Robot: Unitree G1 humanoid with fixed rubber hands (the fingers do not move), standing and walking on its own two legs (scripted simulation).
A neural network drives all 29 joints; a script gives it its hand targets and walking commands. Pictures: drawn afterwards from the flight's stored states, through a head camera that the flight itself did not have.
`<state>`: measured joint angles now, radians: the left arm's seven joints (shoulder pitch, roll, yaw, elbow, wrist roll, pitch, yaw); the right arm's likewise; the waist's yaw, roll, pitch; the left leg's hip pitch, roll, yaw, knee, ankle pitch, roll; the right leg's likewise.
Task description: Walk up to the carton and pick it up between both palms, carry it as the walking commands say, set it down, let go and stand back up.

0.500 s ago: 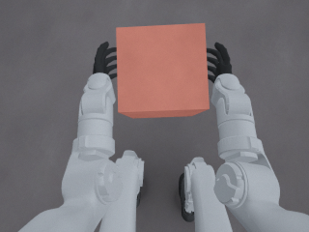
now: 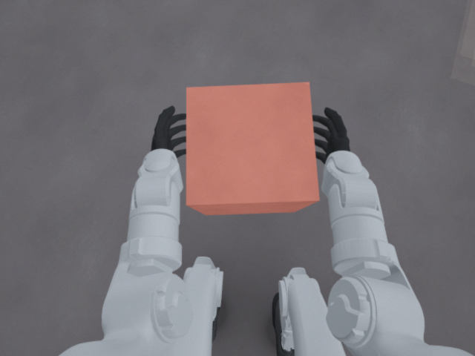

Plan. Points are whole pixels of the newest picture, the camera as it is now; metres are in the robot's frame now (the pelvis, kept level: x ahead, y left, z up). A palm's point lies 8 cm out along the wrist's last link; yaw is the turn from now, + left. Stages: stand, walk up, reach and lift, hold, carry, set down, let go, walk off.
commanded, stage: reach and lift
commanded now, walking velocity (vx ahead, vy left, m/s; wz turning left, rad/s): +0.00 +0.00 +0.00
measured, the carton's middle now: (248, 160) +0.46 +0.02 -0.11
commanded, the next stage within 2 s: none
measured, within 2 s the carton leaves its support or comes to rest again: neither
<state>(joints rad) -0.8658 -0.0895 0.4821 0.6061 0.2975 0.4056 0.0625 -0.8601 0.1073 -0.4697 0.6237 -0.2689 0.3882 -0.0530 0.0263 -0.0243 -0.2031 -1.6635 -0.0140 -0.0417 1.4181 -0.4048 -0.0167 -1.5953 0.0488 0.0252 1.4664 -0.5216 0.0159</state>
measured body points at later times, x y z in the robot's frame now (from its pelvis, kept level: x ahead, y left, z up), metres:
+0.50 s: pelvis +0.02 +0.00 +0.07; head +0.19 +0.01 +0.49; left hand +0.43 +0.17 +0.02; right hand +0.44 -0.12 +0.03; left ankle +0.10 +0.12 -0.55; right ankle +0.06 -0.12 -0.55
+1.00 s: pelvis +0.04 +0.00 +0.13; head +0.16 +0.01 +0.57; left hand +0.41 +0.17 +0.10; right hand +0.42 -0.12 +0.10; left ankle +0.10 +0.12 -0.55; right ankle +0.06 -0.12 -0.55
